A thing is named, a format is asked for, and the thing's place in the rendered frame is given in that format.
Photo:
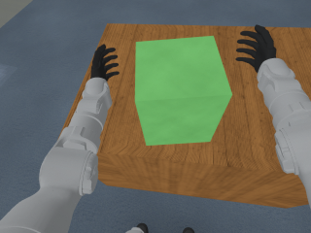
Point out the robot left foot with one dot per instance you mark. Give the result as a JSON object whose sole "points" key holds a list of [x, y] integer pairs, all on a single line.
{"points": [[144, 227]]}

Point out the right robot hand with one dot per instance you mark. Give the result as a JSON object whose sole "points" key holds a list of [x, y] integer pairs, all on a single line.
{"points": [[264, 47]]}

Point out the left robot hand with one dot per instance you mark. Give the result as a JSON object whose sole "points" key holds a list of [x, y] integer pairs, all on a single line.
{"points": [[98, 68]]}

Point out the pedestal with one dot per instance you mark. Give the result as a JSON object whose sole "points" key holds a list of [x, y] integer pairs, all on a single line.
{"points": [[240, 163]]}

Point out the carton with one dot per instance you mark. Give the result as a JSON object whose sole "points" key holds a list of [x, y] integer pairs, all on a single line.
{"points": [[181, 90]]}

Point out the left robot forearm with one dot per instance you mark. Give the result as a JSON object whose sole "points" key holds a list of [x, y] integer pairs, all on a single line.
{"points": [[87, 123]]}

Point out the right robot forearm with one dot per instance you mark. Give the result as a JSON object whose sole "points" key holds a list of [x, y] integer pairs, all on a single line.
{"points": [[283, 95]]}

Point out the robot right upper arm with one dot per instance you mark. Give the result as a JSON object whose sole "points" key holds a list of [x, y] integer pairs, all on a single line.
{"points": [[293, 149]]}

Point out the robot left upper arm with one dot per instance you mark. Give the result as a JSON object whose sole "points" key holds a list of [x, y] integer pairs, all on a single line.
{"points": [[67, 175]]}

